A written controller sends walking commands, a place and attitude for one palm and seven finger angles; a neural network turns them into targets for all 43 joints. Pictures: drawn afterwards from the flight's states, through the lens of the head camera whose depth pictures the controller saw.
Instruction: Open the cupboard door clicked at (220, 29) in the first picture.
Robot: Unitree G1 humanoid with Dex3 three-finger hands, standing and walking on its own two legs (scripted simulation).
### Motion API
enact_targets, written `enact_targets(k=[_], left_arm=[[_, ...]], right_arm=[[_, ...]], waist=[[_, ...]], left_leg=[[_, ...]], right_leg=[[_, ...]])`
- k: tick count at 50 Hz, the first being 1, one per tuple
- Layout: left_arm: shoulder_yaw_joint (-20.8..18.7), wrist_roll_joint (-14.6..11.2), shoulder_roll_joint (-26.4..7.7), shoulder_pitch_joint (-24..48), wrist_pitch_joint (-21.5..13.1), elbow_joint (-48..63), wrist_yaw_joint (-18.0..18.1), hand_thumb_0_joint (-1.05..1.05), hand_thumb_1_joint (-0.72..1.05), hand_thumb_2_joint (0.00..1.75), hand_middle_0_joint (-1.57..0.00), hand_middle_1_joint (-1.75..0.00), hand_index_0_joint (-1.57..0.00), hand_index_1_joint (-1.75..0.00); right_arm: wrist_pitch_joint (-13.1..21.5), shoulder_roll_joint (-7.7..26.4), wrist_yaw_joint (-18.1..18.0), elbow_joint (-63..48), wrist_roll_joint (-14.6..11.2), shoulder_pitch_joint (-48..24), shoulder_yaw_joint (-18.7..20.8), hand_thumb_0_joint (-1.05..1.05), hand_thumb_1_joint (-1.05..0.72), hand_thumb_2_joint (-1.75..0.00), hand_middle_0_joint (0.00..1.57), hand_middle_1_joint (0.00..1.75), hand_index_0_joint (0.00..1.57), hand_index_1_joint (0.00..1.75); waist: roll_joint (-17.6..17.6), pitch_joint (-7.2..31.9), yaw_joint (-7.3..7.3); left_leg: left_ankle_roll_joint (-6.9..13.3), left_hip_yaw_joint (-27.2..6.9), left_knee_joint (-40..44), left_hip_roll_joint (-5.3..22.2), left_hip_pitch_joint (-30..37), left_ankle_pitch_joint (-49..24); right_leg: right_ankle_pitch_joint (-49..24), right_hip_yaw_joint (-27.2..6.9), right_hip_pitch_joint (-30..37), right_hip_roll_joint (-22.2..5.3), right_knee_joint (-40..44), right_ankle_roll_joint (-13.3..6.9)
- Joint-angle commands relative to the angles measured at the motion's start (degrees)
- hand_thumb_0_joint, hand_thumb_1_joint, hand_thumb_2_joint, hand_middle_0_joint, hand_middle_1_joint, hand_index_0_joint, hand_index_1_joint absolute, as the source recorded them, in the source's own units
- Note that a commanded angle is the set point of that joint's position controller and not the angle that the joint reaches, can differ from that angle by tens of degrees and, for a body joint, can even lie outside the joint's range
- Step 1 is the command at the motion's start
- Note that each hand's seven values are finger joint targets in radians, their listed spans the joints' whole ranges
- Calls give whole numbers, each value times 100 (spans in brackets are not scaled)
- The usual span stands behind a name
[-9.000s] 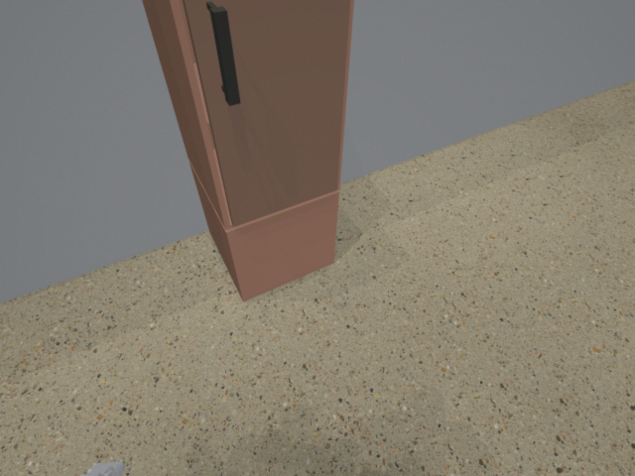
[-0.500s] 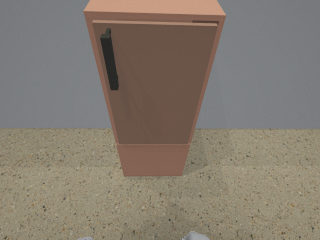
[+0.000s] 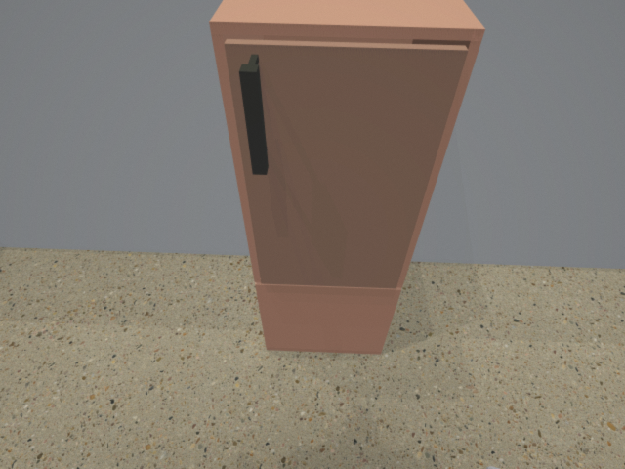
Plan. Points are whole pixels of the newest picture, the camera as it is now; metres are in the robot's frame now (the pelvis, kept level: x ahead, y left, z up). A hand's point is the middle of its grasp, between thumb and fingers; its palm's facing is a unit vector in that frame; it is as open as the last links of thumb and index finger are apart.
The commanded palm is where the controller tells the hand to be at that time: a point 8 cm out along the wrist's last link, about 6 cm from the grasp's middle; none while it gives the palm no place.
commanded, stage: come to a stop and stand still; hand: left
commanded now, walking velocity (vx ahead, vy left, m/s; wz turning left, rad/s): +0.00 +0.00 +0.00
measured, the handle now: (257, 117) +0.58 +0.12 +0.17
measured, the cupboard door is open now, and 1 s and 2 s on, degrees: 0 0 0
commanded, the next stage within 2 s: look again from close up in 1.32 s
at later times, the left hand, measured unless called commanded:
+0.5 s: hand out of the picture -0.02 +0.22 -0.16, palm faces +0.02 -0.98 -0.18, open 7.4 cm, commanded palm none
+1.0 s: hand out of the picture +0.01 +0.19 -0.15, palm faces +0.02 -0.98 -0.18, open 7.3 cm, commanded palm none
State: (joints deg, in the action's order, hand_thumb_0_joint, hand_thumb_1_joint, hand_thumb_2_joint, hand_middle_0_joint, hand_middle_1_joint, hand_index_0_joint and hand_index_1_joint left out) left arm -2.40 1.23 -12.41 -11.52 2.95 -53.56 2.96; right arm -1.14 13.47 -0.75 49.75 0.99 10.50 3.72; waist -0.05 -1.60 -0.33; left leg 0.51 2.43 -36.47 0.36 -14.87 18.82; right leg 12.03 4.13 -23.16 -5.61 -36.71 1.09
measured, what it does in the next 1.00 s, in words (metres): steps on the spot: right foot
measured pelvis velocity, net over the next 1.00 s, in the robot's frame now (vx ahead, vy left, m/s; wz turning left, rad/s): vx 0.01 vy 0.02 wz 0.00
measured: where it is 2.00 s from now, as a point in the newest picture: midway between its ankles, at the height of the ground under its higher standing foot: outside the picture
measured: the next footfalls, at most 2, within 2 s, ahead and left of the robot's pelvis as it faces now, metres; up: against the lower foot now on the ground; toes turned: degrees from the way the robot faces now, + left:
right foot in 0.14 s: +0.08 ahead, -0.10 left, +0.00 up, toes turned +0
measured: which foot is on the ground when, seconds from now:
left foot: down 0.00-1.00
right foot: up 0.00-0.12, down 0.14-1.00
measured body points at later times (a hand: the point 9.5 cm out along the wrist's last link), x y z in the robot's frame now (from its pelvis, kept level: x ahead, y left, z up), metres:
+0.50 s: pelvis -0.03 +0.05 +0.01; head -0.03 +0.05 +0.46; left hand -0.02 +0.27 -0.14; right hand -0.03 -0.19 -0.13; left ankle +0.00 +0.11 -0.72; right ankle +0.04 -0.10 -0.72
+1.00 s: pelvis +0.01 +0.02 +0.02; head +0.00 +0.03 +0.47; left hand +0.01 +0.24 -0.14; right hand +0.02 -0.20 -0.14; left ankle +0.00 +0.11 -0.72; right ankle +0.04 -0.10 -0.72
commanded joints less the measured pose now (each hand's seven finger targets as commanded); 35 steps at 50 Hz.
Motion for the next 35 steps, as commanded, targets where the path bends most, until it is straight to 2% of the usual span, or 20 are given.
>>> enact_targets(k=[1, 3, 5, 6, 7, 8, 9, 10, 11, 13, 15, 16, 18, 21, 24, 27, 32, 35], left_arm=[[-110, 65, -399, -139, 53, 655, -118, 0, 90, 90, -20, -30, -20, -30], [-77, 5, -322, -439, -28, 615, -185, 0, 90, 90, -20, -30, -20, -30], [-50, 18, -362, -750, -145, 546, -202, 0, 90, 90, -20, -30, -20, -30], [-41, 27, -465, -803, -216, 509, -189, 0, 90, 90, -20, -30, -20, -30], [-21, 40, -597, -735, -273, 530, -174, 0, 90, 90, -20, -30, -20, -30], [-13, 25, -718, -566, -307, 576, -188, 0, 90, 90, -20, -30, -20, -30], [-39, 22, -802, -418, -309, 612, -177, 0, 90, 90, -20, -30, -20, -30], [-45, 23, -789, -297, -303, 631, -160, 0, 90, 90, -20, -30, -20, -30], [-51, 20, -726, -271, -292, 648, -149, 0, 90, 90, -20, -30, -20, -30], [-39, 11, -619, -364, -270, 618, -137, 0, 90, 90, -20, -30, -20, -30], [-15, 11, -468, -653, -269, 511, -138, 0, 90, 90, -20, -30, -20, -30], [-9, 28, -376, -796, -271, 423, -142, 0, 90, 90, -20, -30, -20, -30], [19, 34, -254, -988, -289, 249, -156, 0, 90, 90, -20, -30, -20, -30], [38, 27, -266, -976, -317, 102, -157, 0, 90, 90, -20, -30, -20, -30], [66, 25, -222, -1000, -322, -59, -152, 0, 90, 90, -20, -30, -20, -30], [88, 22, -182, -990, -335, -168, -141, 0, 90, 90, -20, -30, -20, -30], [124, 4, -141, -1008, -360, -335, -131, 0, 90, 90, -20, -30, -20, -30], [133, 4, -123, -996, -392, -405, -117, 0, 90, 90, -20, -30, -20, -30]], right_arm=[[31, 728, -23, -662, 110, -103, 99, 0, -90, -90, 20, 30, 20, 30], [28, 663, -5, -697, 108, -311, 39, 0, -90, -90, 20, 30, 20, 30], [45, 596, -9, -679, 76, -244, -1, 0, -90, -90, 20, 30, 20, 30], [60, 530, -12, -654, 38, -76, -34, 0, -90, -90, 20, 30, 20, 30], [72, 411, -8, -632, -10, 94, -61, 0, -90, -90, 20, 30, 20, 30], [70, 415, 7, -572, -19, 333, -76, 0, -90, -90, 20, 30, 20, 30], [33, 435, 17, -460, 6, 476, -55, 0, -90, -90, 20, 30, 20, 30], [32, 447, 19, -379, 7, 661, -42, 0, -90, -90, 20, 30, 20, 30], [47, 440, 20, -295, 13, 793, -43, 0, -90, -90, 20, 30, 20, 30], [100, 395, 25, -177, 34, 890, -71, 0, -90, -90, 20, 30, 20, 30], [176, 453, 11, -154, 41, 712, -82, 0, -90, -90, 20, 30, 20, 30], [197, 465, -6, -149, 36, 558, -60, 0, -90, -90, 20, 30, 20, 30], [225, 454, -25, -83, 16, 455, -86, 0, -90, -90, 20, 30, 20, 30], [250, 386, -34, 126, 6, 606, -130, 0, -90, -90, 20, 30, 20, 30], [237, 388, -42, 309, 6, 704, -138, 0, -90, -90, 20, 30, 20, 30], [233, 352, -48, 452, 4, 818, -161, 0, -90, -90, 20, 30, 20, 30], [260, 309, -62, 638, -5, 895, -201, 0, -90, -90, 20, 30, 20, 30], [282, 251, -68, 704, -20, 957, -213, 0, -90, -90, 20, 30, 20, 30]], waist=[[-1199, -711, 20], [-1114, -681, 172], [-592, -470, 282], [-145, -406, 228], [290, -370, 89], [341, -228, -94], [873, -228, -160], [1082, -288, -251], [961, -273, -279], [270, -251, -248], [-469, -178, -48], [-544, -148, 65], [-353, -57, 156], [-332, -52, 133], [-337, -206, 112], [-108, -322, 83], [-264, -348, 67], [42, -288, 36]], left_leg=[[730, -1409, 2268, 1281, -1615, 679], [729, -1053, 1977, 1063, -1482, 296], [590, -899, 1524, 898, -1097, 180], [409, -826, 1292, 691, -1050, 379], [252, -596, 1086, 341, -927, 645], [186, -500, 1037, 143, -487, 870], [174, -405, 810, 77, -185, 763], [185, -369, 784, 100, 48, 602], [194, -406, 778, 109, 183, 573], [248, -676, 1308, 275, -5, 811], [343, -1213, 2147, 699, -652, 1292], [384, -1319, 2317, 810, -908, 1392], [396, -1233, 2320, 794, -949, 1262], [342, -1142, 2327, 693, -865, 1134], [310, -1132, 2379, 664, -873, 1280], [290, -1099, 2347, 634, -884, 1194], [260, -1028, 2337, 616, -719, 948], [248, -939, 2214, 592, -532, 566]], right_leg=[[1076, -239, 119, 449, -1106, -139], [861, -327, 305, 502, -1010, -146], [415, -259, 710, 478, 170, -151], [160, -553, 870, 372, 802, -221], [432, -1194, 657, 28, 1212, -395], [1483, -1560, 128, -150, 1532, -548], [2148, -1676, -255, -182, 1777, -555], [2265, -1573, -508, -205, 1861, -548], [2305, -1526, -671, -175, 1875, -513], [1893, -1233, -493, 39, 1546, -405], [803, -679, 368, 355, 916, -275], [429, -551, 704, 413, 730, -251], [185, -553, 1000, 384, 755, -260], [152, -667, 1097, 290, 948, -292], [272, -722, 1046, 259, 1052, -293], [276, -793, 1061, 215, 1156, -302], [78, -811, 1040, 175, 1219, -304], [-117, -851, 1064, 120, 1306, -304]])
